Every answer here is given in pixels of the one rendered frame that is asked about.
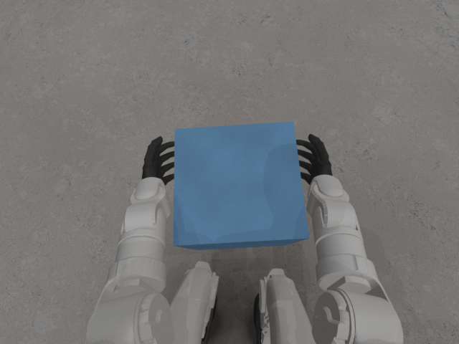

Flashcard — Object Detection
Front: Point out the left robot thigh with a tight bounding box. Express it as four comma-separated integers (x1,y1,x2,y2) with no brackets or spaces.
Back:
169,267,219,344

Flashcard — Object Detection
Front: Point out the left robot upper arm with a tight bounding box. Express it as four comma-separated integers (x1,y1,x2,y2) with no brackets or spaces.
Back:
86,290,175,344

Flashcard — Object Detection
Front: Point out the right robot upper arm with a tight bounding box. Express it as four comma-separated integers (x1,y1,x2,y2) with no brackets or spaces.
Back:
312,288,403,344

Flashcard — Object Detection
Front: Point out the carton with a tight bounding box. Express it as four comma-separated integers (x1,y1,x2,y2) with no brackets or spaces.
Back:
173,122,309,250

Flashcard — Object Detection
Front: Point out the left robot foot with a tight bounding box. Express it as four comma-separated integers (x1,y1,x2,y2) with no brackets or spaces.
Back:
201,295,217,344

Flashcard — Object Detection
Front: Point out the right robot hand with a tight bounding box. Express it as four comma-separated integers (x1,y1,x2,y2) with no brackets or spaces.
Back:
296,134,333,185

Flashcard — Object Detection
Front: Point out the left robot forearm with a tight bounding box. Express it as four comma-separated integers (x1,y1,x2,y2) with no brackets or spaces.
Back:
85,177,171,344

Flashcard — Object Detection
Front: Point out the left robot hand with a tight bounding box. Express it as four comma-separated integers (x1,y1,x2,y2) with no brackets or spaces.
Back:
142,136,174,185

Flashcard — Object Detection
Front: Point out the right robot forearm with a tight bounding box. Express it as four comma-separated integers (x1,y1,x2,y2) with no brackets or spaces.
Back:
306,175,403,336

